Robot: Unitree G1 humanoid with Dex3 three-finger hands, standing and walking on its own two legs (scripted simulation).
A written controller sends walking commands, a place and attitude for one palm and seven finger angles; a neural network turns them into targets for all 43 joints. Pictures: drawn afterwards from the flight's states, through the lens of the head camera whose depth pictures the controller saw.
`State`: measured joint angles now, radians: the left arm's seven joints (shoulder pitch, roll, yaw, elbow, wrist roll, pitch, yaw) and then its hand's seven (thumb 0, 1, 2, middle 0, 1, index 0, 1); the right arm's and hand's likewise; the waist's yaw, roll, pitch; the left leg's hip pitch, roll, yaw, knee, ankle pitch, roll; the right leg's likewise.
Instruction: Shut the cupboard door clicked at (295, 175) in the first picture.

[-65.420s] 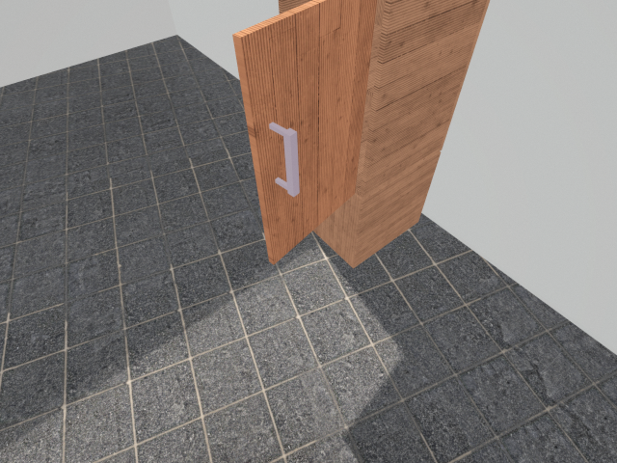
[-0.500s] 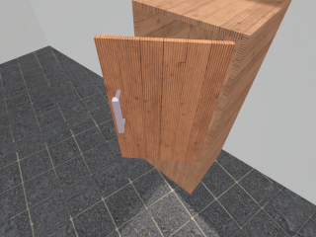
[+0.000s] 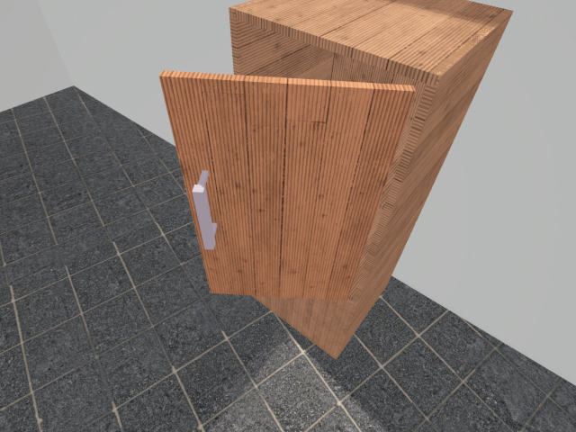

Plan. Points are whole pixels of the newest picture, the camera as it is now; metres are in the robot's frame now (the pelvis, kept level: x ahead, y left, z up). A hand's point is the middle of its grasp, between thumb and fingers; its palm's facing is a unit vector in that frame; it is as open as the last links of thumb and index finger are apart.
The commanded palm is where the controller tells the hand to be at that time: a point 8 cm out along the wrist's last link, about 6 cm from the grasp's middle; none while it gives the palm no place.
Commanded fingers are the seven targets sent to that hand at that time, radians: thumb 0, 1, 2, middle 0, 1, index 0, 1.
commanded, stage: raise the hand and make a fist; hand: left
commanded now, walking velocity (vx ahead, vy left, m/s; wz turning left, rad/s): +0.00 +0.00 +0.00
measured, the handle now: (207, 211) +0.49 +0.18 +0.00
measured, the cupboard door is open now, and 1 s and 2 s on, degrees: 36 36 36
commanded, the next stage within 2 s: bring the fist close to the handle in 1.94 s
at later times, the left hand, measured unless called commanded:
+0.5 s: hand out of the picture +0.13 +0.19 -0.07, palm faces +0.11 -0.99 -0.02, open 5.9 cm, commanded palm +0.12 +0.23 -0.05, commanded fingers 0.00 0.90 0.90 -0.64 -0.78 -0.64 -0.78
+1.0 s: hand (172, 383) +0.19 +0.17 -0.03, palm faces +0.00 -1.00 -0.05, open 3.6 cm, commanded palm +0.17 +0.23 -0.02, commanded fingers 0.00 0.90 0.90 -1.10 -1.28 -1.10 -1.28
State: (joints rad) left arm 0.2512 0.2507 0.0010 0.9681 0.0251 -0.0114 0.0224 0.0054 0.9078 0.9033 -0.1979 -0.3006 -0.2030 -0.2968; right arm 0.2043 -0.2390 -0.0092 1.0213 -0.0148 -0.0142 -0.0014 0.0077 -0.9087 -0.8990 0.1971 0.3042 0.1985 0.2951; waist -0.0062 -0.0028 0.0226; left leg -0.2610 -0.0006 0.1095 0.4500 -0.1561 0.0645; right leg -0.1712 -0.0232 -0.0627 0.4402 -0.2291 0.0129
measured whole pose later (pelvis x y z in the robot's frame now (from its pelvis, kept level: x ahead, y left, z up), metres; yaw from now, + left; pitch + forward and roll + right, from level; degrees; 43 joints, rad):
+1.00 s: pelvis +0.01 -0.02 -0.09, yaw +1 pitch +14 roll -3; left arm 0.53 0.25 0.17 -0.10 -0.32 -0.42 -0.30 0.02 0.90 0.90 -0.92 -1.09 -0.92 -1.09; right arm 0.25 -0.25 -0.02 0.56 0.04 -0.23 -0.07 0.02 -0.90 -0.90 0.20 0.30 0.20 0.30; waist 0.01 0.05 -0.16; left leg -0.95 0.02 -0.01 1.18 -0.48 0.03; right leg -0.82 0.03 -0.10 1.14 -0.56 -0.03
